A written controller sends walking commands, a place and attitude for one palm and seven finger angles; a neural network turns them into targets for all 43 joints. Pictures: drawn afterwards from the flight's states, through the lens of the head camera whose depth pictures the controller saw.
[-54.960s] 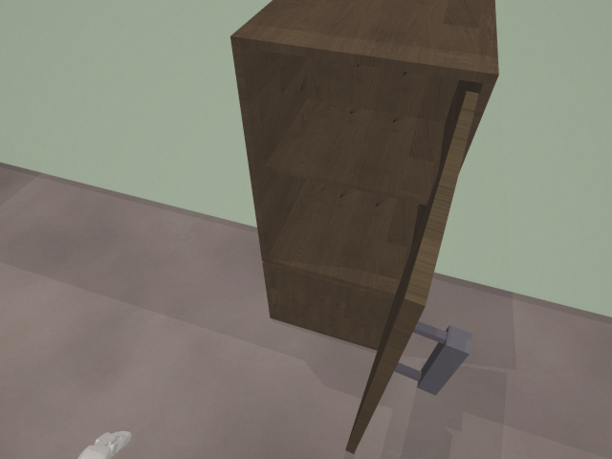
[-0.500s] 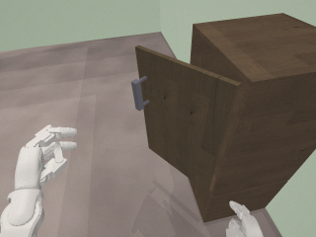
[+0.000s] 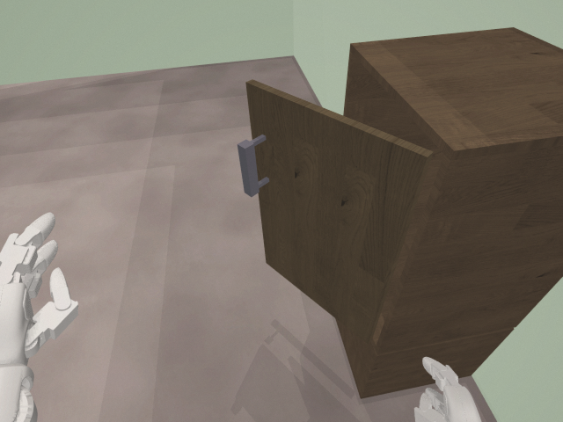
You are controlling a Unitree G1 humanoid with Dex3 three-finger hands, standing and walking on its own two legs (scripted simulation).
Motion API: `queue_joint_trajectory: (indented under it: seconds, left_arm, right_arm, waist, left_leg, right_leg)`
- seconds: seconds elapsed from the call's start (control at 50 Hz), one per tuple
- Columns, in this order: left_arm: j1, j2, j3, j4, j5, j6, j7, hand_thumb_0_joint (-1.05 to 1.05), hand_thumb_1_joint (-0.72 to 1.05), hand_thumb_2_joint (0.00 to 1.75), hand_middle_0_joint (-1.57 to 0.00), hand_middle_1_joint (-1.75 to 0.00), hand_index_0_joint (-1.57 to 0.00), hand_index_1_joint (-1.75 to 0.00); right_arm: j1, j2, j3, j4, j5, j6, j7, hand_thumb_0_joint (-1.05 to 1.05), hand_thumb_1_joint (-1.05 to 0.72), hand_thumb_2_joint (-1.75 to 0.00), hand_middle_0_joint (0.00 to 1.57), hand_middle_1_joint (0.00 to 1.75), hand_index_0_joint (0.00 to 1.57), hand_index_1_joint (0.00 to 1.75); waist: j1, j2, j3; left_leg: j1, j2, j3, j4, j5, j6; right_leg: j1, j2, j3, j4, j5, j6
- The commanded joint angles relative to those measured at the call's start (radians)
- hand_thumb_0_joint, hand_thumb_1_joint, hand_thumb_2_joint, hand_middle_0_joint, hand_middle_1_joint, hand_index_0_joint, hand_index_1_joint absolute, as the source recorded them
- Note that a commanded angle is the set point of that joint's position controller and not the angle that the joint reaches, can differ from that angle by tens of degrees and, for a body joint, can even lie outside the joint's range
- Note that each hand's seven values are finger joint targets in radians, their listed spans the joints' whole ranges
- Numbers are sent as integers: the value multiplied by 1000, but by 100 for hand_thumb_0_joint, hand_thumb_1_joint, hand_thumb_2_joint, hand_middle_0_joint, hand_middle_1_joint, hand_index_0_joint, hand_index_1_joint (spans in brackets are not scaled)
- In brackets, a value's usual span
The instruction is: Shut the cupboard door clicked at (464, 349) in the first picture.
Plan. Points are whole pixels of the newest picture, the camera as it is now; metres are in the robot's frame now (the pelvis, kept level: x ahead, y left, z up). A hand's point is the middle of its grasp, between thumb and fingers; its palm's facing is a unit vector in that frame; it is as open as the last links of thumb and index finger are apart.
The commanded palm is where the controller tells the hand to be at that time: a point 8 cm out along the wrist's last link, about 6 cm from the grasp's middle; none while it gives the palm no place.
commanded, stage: draw the hand back to the body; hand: left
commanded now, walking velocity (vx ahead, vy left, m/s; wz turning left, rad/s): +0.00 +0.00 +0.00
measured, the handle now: (256, 165) +0.63 +0.14 +0.03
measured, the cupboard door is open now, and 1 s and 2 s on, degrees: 36 36 36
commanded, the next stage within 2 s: step back with the hand held close in 0.06 s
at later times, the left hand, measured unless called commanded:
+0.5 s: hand (59, 302) +0.19 +0.28 +0.15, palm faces +0.33 -0.80 -0.50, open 7.4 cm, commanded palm +0.13 +0.32 +0.17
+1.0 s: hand out of the picture +0.08 +0.30 +0.16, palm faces +0.48 -0.75 -0.46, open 7.4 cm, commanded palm +0.02 +0.33 +0.17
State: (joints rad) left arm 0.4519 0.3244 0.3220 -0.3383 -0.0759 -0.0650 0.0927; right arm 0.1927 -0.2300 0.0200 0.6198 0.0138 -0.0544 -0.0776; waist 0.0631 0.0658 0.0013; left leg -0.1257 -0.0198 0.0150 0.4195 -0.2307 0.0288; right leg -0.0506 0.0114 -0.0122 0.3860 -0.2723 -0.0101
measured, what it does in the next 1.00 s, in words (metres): shifts its weight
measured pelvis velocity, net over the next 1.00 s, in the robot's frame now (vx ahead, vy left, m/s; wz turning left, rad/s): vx -0.11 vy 0.03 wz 0.03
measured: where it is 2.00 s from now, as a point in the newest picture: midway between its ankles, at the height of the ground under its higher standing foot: outside the picture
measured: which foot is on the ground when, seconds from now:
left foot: down 0.00-1.00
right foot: down 0.00-1.00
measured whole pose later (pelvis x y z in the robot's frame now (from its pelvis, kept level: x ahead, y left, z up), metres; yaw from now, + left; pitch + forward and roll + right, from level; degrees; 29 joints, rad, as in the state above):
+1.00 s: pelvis -0.11 +0.03 -0.02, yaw +2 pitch -1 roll -2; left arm 0.51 0.39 0.45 -0.50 -0.03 -0.24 0.12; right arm 0.21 -0.22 0.00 0.56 0.01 -0.03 -0.07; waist 0.02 0.02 0.04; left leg -0.46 -0.02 0.03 0.64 -0.23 0.07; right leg -0.34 0.02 0.03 0.60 -0.25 0.02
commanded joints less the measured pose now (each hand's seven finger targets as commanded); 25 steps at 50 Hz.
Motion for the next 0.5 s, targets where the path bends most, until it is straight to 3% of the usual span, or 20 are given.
queue_joint_trajectory:
  seconds: [0.0,0.02,0.06,0.16,0.18,0.2,0.24,0.32,0.38,0.42,0.48]
  left_arm:
    - [-92,233,156,-239,-4,-73,24,0,90,90,-20,-30,-20,-30]
    - [-83,240,164,-225,-5,-70,22,0,90,90,-20,-30,-20,-30]
    - [-90,220,150,-217,-8,-69,18,0,90,90,-20,-30,-20,-30]
    - [-73,208,144,-199,-11,-65,10,0,90,90,-20,-30,-20,-30]
    - [-182,323,243,-264,0,-108,18,0,90,90,-20,-30,-20,-30]
    - [-71,259,198,-171,-1,-115,13,0,90,90,-20,-30,-20,-30]
    - [-44,244,170,-196,6,-120,10,0,90,90,-20,-30,-20,-30]
    - [-1,266,187,-251,5,-128,18,0,90,90,-20,-30,-20,-30]
    - [35,286,210,-291,-2,-128,26,0,90,90,-20,-30,-20,-30]
    - [62,317,246,-298,-4,-128,31,0,90,90,-20,-30,-20,-30]
    - [93,306,249,-305,-10,-130,36,0,90,90,-20,-30,-20,-30]
  right_arm:
    - [-138,-93,-30,-158,-3,-62,-10,0,-90,-90,20,30,20,30]
    - [-138,-96,-31,-152,-4,-61,-9,0,-90,-90,20,30,20,30]
    - [-135,-93,-30,-155,-3,-57,-6,0,-90,-90,20,30,20,30]
    - [-127,-99,-37,-161,-2,-49,-2,0,-90,-90,20,30,20,30]
    - [-135,-121,-45,-189,6,-27,1,0,-90,-90,20,30,20,30]
    - [-130,-113,-47,-167,-3,-14,-4,0,-90,-90,20,30,20,30]
    - [-137,-112,-53,-177,-2,7,1,0,-90,-90,20,30,20,30]
    - [-131,-124,-68,-199,0,36,-6,0,-90,-90,20,30,20,30]
    - [-123,-124,-72,-225,6,60,-11,0,-90,-90,20,30,20,30]
    - [-127,-127,-74,-234,4,70,-16,0,-90,-90,20,30,20,30]
    - [-118,-125,-77,-251,9,83,-15,0,-90,-90,20,30,20,30]
  waist:
    - [3,28,-58]
    - [4,2,-40]
    - [-1,8,-23]
    - [0,-29,-49]
    - [-33,-18,-8]
    - [-40,-83,-30]
    - [-43,-92,-54]
    - [-47,-7,-156]
    - [-48,-19,-198]
    - [-42,-21,-206]
    - [-46,-37,-202]
  left_leg:
    - [62,21,-2,-44,215,7]
    - [55,22,-3,-44,215,7]
    - [51,26,-4,-52,211,4]
    - [62,30,-3,-56,222,7]
    - [1,45,-20,7,153,29]
    - [2,44,-30,30,150,28]
    - [-2,43,-24,45,188,22]
    - [31,62,-20,31,351,18]
    - [29,79,-29,25,443,17]
    - [6,86,-37,16,463,16]
    - [-44,99,-45,2,437,17]
  right_leg:
    - [-67,-15,1,-74,228,-5]
    - [-72,-13,2,-87,228,-5]
    - [-76,-13,-2,-79,222,-4]
    - [-68,-11,-5,-71,228,0]
    - [-150,-67,89,-127,275,3]
    - [-155,-92,91,-122,304,-1]
    - [-148,-108,88,-95,410,3]
    - [-113,-90,54,-22,497,11]
    - [-91,-69,41,22,519,16]
    - [-79,-60,33,42,508,17]
    - [-66,-51,35,67,479,20]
